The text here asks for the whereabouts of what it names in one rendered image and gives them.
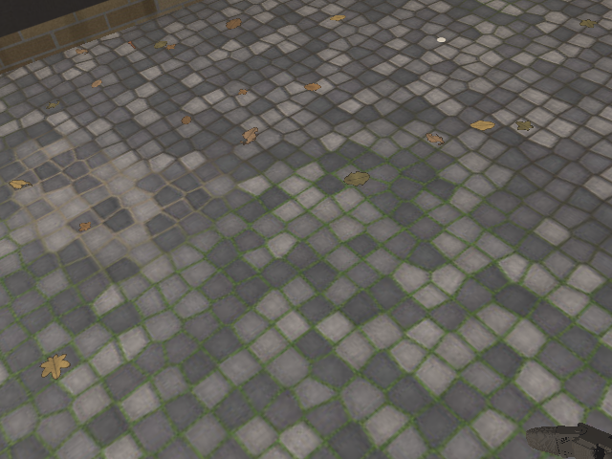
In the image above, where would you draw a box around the right robot hand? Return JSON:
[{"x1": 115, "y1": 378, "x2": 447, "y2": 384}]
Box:
[{"x1": 526, "y1": 423, "x2": 612, "y2": 459}]

